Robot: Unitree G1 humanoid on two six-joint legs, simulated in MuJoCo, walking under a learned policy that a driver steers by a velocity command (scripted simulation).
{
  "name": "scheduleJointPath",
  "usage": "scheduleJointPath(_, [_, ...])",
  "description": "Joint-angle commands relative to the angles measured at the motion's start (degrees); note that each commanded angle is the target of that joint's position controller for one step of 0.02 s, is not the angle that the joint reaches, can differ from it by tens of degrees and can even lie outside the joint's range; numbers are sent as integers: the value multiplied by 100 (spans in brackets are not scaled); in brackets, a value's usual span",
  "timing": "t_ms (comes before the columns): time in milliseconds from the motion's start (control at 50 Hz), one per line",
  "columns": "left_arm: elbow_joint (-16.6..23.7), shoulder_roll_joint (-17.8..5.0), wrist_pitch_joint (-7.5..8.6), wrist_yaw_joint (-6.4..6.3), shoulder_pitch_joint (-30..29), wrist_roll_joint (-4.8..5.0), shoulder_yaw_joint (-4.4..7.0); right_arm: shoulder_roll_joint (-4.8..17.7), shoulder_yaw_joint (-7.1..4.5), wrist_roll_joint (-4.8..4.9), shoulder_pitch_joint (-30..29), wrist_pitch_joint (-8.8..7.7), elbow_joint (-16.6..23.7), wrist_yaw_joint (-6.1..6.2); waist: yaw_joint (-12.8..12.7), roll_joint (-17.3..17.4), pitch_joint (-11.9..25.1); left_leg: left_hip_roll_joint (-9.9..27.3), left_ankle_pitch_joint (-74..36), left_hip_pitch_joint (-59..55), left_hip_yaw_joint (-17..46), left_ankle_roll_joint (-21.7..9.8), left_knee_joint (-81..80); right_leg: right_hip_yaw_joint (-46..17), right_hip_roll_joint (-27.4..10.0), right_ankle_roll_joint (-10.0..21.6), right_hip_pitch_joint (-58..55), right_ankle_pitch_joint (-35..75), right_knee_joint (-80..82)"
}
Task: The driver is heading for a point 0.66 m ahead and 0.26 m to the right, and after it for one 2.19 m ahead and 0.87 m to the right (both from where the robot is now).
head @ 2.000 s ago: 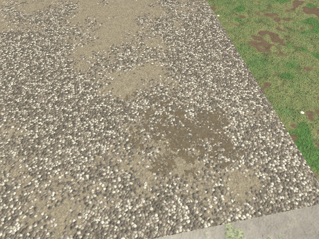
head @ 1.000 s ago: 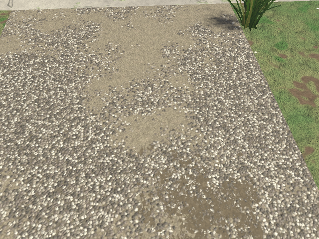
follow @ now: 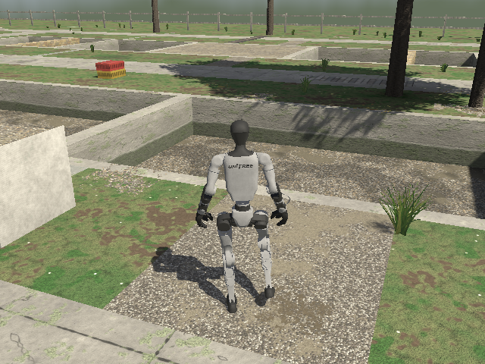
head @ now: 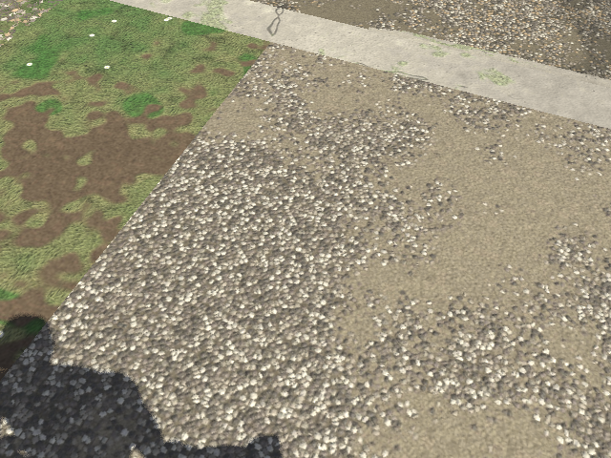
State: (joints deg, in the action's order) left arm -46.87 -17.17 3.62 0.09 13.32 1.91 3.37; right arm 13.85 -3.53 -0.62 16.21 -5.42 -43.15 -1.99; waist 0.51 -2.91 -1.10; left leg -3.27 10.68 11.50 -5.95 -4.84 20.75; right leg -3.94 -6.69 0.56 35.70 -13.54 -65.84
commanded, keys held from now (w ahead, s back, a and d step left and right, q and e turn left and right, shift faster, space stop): w+e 0.86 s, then e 0.14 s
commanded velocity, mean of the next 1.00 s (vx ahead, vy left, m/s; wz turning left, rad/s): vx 0.48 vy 0.00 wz -0.51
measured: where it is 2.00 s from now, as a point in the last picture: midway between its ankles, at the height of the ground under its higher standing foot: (390, 400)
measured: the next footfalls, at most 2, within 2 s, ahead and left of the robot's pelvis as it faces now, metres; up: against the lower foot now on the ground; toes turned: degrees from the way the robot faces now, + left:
right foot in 0.36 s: +0.34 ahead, -0.16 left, +0.00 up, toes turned -14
left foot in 0.84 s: +0.66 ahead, -0.06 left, +0.00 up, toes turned -32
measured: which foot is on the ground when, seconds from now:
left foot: down 0.00-0.38, up 0.40-0.82, down 0.84-1.00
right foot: up 0.00-0.34, down 0.36-0.86, up 0.88-1.00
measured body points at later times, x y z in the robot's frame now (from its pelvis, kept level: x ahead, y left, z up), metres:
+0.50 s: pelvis +0.27 -0.08 -0.01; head +0.31 -0.09 +0.43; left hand +0.47 +0.15 -0.12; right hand +0.30 -0.37 -0.12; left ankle +0.20 +0.10 -0.64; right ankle +0.30 -0.15 -0.74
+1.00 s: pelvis +0.53 -0.10 -0.01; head +0.57 -0.11 +0.44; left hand +0.79 +0.07 -0.12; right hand +0.51 -0.41 -0.09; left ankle +0.63 -0.04 -0.74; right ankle +0.42 -0.19 -0.65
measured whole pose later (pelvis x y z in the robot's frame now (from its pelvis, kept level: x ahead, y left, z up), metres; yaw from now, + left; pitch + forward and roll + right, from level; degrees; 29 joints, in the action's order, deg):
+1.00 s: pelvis +0.53 -0.10 -0.01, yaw -34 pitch +2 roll +1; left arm -37.8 -17.9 0.3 -0.8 16.2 1.1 4.3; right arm 14.7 -3.3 -0.9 10.1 -5.6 -40.9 -0.4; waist 0.0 -2.9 -1.4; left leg -0.8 10.4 18.6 -2.6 -1.5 27.2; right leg -4.4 0.9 -0.9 29.2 -25.2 -69.3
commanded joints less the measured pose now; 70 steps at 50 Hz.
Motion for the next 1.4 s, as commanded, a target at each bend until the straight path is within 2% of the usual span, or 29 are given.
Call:
scheduleJointPath(20, [207, -272, -69, -34, 251, -17, 114, 660, -190, -51, -136, -183, 200, 92, -131, 583, 74, 1611, -1863, -262, 793, -730, -1210, -423, -93, -80, 450, 807, 303])
scheduleJointPath(140, [481, -68, -4, 119, -594, -72, 52, 798, -197, -7, 54, -129, -60, 238, 192, 547, -250, 1590, -1836, -822, 50, -405, -1355, -74, 96, -3, 678, 2126, 2038])
scheduleJointPath(260, [1062, 60, 13, 372, -1384, -69, -27, 969, -245, 82, 433, 115, -346, 309, 427, 517, -479, 1962, -2960, -1946, -309, -343, -748, 576, 232, 276, 1053, 1214, 2810])
scheduleJointPath(320, [1155, -189, -34, 419, -894, -54, 104, 1244, -298, 118, 224, 223, -277, 390, -2, 902, 74, 1926, -5707, -1960, -558, -169, 388, 1135, 795, 615, -188, 367, 2817])
scheduleJointPath(360, [863, -753, -62, 313, 631, -52, 401, 1343, -299, 177, -14, 246, -217, 423, -896, 790, 873, 1622, -5552, -1120, -692, 87, 2535, 999, 1128, 1026, -2471, 716, 3480])
scheduleJointPath(380, [739, -1290, -121, 167, 1230, -78, 539, 916, -155, 24, 159, 150, -81, 399, -931, -230, 1366, 1181, -2090, 522, -635, 316, 4441, -686, 24, 1416, -4205, 1160, 3515])
scheduleJointPath(400, [914, -1569, -34, 186, 977, -114, 542, 336, 54, 20, 615, -68, 193, 274, -327, -1230, 2152, -100, 2309, 2757, 449, 573, 6310, -4204, -1317, 2677, -5868, 410, 4351])
scheduleJointPath(420, [912, -1038, -6, 203, 1135, -127, 411, 897, -67, 186, -118, -276, 270, 166, -810, -369, 2185, 254, 2017, 3339, 1377, 407, 6452, -4011, -1196, 2357, -5846, 147, 4767])
scheduleJointPath(440, [913, -792, 29, 199, 891, -120, 341, 956, -73, 321, -495, -349, 449, 130, -688, -147, 1362, 479, 1517, 3520, 1278, 289, 6051, -3103, -997, 2084, -5104, 385, 4811])
scheduleJointPath(460, [975, -669, 48, 209, 483, -81, 295, 861, -55, 223, -539, -357, 425, 169, -353, 455, 803, 730, 1167, 3289, 1195, 298, 5481, -2440, -718, 1865, -4153, 946, 4869])
scheduleJointPath(500, [1168, -439, 53, 167, 5, -152, 211, 933, -134, 48, -368, -221, 373, 200, 14, 328, 483, 981, 831, 2592, 1165, 430, 4827, -1797, -377, 1737, -3031, 1699, 5095])
scheduleJointPath(580, [1128, -700, 81, 42, 98, -128, 276, 678, -73, -48, -548, -21, 491, 256, 78, 166, 277, 912, 238, 2402, 906, 828, 3708, -1181, -77, 1703, -2166, 2390, 5282])
scheduleJointPath(720, [942, -813, -60, -65, 648, -34, 312, 618, 2, 90, -1834, -119, 804, 138, -472, -282, 243, 365, -1391, 1770, 904, 862, 1203, -1326, 127, 1217, -2235, 1099, 4846])
scheduleJointPath(780, [935, -767, -95, -94, 645, -34, 312, 879, -111, 121, -1733, -211, 829, 79, -328, -436, 259, 324, -865, 1493, 1070, 656, 799, -1929, -91, 1093, -2662, 771, 4403])
scheduleJointPath(820, [1008, -627, -115, -99, 460, -56, 275, 1013, -221, 109, -1044, -271, 662, 104, 81, -533, 439, 314, -712, 561, 948, 407, 445, -1987, 98, 887, -2600, 972, 3837])
scheduleJointPath(840, [1093, -331, -92, -77, 407, -97, 169, 1233, -308, 12, -364, -303, 585, 145, 411, -268, 1008, 886, -595, -638, 1404, 106, 516, -1660, 401, 678, -2195, 856, 2747])
scheduleJointPath(860, [1227, 57, -54, -82, 937, -82, 49, 1710, -419, -109, 395, -282, 508, 188, 386, 990, 1853, 2191, 6, -2681, 3296, -605, 360, -862, 1150, 268, -587, -715, 818])
scheduleJointPath(880, [1323, -172, -25, -97, 1243, 25, 42, 1681, -430, -42, 570, -210, 364, 136, 252, 2314, 1959, 2916, 851, -3076, 5282, -1142, -181, -625, 1152, 94, 751, -2223, -432])
scheduleJointPath(900, [1214, -720, -67, -112, 953, 24, 181, 1145, -291, 5, 194, -177, 528, 156, 329, 1457, 1223, 2733, 638, -2428, 4652, -967, -227, -772, 846, -12, 1031, -1822, -997])
scheduleJointPath(920, [1287, -855, -132, -121, 483, -58, 237, 896, -204, -16, -113, -111, 604, 185, 323, 921, 742, 2504, -430, -1697, 3563, -771, -112, -569, 677, -92, 900, -1440, -1080])
scheduleJointPath(960, [1369, -769, -244, -123, 296, -135, 302, 654, -105, -29, -551, -42, 574, 184, 22, 752, 346, 2015, -2364, -641, 2220, -606, -117, -392, 387, -194, 423, -1150, -671])
scheduleJointPath(1040, [1468, -309, -436, -114, 273, -77, 201, 953, -194, -46, -706, -23, 344, 223, -123, 1034, 302, 1846, -3390, -170, 1160, -744, -485, 5, 310, -344, 132, -670, 151])
scheduleJointPath(1160, [1628, -238, -455, 53, -346, -115, 164, 1170, -241, 70, -858, 227, 151, 353, 60, 904, 510, 1833, -2981, -431, 223, -624, -464, 333, 280, -275, -439, 736, 1847])
scheduleJointPath(1260, [1817, -219, -414, 148, -665, -152, 181, 1325, -247, 261, -641, 311, -101, 245, 85, 854, 478, 1929, -2950, -731, 424, -553, 183, 465, 594, 60, -1102, 249, 3215])
scheduleJointPath(1300, [1594, -376, -339, 77, -151, -232, 242, 1032, -119, 293, -510, 269, -264, 184, -187, 576, 727, 1497, -2567, -361, 296, -152, 1013, 424, 666, 356, -2516, 1805, 4510])
scheduleJointPath(1320, [1588, -797, -322, -21, 234, -379, 298, 653, 56, 56, -423, 186, -176, 135, -232, -110, 1387, 1128, -1030, 411, 55, 254, 1884, -616, -444, 668, -3898, 4517, 4140])
scheduleJointPath(1340, [1649, -678, -321, -78, -2, -480, 156, 277, 251, -72, 146, 186, -211, 33, 70, -1006, 1960, 786, 2594, 1451, 410, 680, 2873, -1797, -1729, 1765, -4798, 5732, 3801])
scheduleJointPath(1360, [1530, -250, -313, -34, 69, -436, 71, 719, 122, 107, -164, 286, -304, 30, -231, -623, 2045, 857, 3126, 1474, 910, 823, 3244, -1685, -1635, 1916, -4277, 4914, 3981])
scheduleJointPath(1400, [1411, -458, -267, -5, -406, -359, 114, 969, 14, 220, -564, 447, -235, 138, -130, -390, 1249, 882, 2822, 1769, 919, 892, 3436, -1043, -1124, 1461, -3625, 3774, 4254])
Keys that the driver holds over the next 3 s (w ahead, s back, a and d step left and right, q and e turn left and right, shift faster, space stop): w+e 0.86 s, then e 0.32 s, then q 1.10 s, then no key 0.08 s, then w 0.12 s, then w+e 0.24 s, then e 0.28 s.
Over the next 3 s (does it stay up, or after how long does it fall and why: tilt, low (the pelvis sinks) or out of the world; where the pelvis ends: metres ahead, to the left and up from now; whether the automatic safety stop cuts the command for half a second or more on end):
stays up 0.76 -0.19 -0.01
